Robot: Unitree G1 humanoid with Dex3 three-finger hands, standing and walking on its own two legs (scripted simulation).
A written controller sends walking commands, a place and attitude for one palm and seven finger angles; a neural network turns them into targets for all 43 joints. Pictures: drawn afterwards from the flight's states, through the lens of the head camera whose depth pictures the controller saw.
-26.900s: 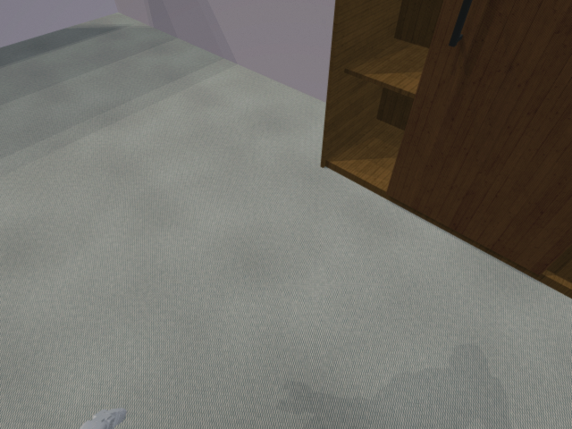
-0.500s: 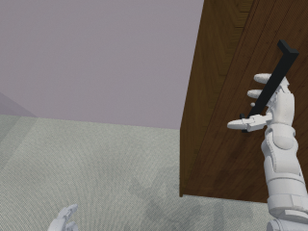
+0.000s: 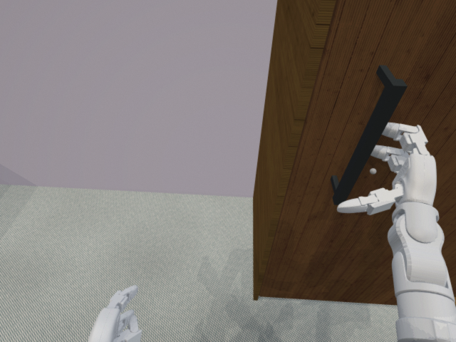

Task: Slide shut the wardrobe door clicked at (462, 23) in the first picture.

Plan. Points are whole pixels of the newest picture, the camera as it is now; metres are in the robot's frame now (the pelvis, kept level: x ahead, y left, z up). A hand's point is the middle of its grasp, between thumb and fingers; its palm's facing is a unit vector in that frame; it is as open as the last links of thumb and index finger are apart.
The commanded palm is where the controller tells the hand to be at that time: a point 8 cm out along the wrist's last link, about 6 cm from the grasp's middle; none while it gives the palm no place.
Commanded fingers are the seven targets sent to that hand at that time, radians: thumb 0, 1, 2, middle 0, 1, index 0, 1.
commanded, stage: slip the hand off the handle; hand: right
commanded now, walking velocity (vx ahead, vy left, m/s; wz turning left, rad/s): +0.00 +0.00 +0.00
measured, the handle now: (358, 145) +0.40 -0.21 +0.16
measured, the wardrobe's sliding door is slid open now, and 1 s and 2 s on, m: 0.00 0.00 0.00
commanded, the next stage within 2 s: draw the hand back to the body in 0.94 s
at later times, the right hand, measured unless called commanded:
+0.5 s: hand (396, 190) +0.32 -0.24 +0.15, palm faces +0.27 +0.95 -0.11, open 14.7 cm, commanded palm +0.27 -0.28 +0.16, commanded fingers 0.00 0.55 -0.20 0.25 1.15 0.25 1.15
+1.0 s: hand (425, 245) +0.23 -0.25 +0.15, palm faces +0.31 +0.94 -0.13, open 14.7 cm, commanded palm +0.19 -0.28 +0.16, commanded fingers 0.00 0.55 -0.20 0.25 1.15 0.25 1.15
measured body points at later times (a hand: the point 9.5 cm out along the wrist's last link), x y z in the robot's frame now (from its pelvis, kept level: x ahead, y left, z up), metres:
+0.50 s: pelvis -0.01 +0.00 +0.00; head -0.01 +0.01 +0.45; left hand +0.12 +0.25 -0.10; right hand +0.30 -0.29 +0.16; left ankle +0.01 +0.13 -0.73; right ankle -0.01 -0.10 -0.73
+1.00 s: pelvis -0.01 +0.02 +0.00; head -0.03 +0.03 +0.45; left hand +0.19 +0.24 -0.07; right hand +0.20 -0.30 +0.16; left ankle +0.01 +0.13 -0.73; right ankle -0.01 -0.10 -0.73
